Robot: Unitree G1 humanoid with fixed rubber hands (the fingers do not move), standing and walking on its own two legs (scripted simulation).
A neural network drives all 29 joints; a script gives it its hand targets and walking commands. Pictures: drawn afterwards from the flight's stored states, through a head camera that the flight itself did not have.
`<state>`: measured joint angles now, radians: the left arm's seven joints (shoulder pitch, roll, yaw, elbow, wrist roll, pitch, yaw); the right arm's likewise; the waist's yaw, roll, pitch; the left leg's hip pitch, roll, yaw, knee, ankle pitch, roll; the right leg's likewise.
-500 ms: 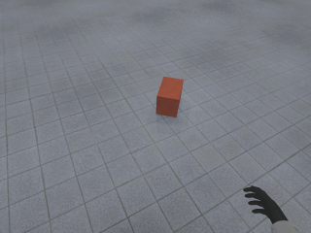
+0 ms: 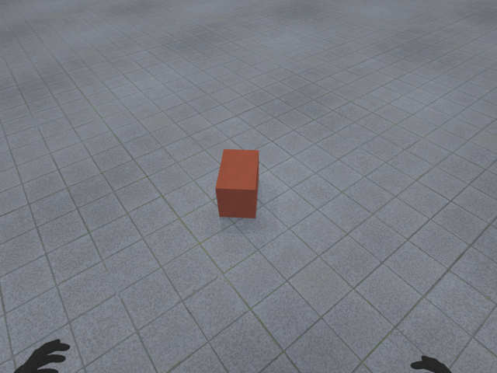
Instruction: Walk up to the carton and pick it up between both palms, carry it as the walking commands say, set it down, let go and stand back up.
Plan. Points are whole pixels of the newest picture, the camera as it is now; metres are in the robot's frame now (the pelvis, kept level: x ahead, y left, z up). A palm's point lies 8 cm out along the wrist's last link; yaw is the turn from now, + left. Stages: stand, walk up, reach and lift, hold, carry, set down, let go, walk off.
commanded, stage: walk up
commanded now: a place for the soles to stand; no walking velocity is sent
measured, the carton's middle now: (239, 183) +1.18 +0.01 -0.64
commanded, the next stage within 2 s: none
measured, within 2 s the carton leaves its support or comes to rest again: neither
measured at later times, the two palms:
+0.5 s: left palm (59, 276) +0.35 +0.35 -0.05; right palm (398, 267) +0.31 -0.27 -0.01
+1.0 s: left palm (54, 224) +0.49 +0.42 -0.06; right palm (333, 165) +0.60 -0.23 -0.03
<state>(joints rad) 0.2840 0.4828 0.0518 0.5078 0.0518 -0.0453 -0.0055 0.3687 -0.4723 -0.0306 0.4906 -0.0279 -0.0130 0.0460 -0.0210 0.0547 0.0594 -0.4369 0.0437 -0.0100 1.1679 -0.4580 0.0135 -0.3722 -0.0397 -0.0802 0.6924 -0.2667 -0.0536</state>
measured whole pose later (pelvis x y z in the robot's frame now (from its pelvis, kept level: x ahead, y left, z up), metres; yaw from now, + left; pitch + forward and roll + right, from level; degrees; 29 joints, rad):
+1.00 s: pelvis +0.43 +0.07 -0.01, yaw +1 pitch -4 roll +0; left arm 0.40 0.53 0.06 0.56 0.05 -0.01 -0.03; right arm 0.30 -0.49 -0.06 0.43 -0.03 -0.02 0.04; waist 0.05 -0.02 0.08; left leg -0.40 0.04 0.06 0.71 -0.23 0.03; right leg -0.29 -0.10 -0.03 0.91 -0.49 -0.06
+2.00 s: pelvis +0.71 +0.05 +0.00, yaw +1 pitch -4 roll +0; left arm 0.17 0.47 0.02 0.57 0.01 0.03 -0.01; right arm 0.26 -0.45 -0.01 0.49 -0.01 0.01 -0.01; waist -0.01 -0.01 0.11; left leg -0.28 0.04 0.00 0.68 -0.33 -0.04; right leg -0.24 -0.06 -0.05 0.70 -0.39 0.02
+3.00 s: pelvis +0.70 +0.06 +0.01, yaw -5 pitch -2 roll +1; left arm 0.14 0.31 0.13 0.51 0.11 0.16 -0.11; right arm 0.17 -0.28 -0.09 0.51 -0.10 0.15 0.07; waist 0.01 -0.01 0.18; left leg -0.27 0.07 0.10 0.61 -0.30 -0.03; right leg -0.29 -0.02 0.04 0.65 -0.32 0.03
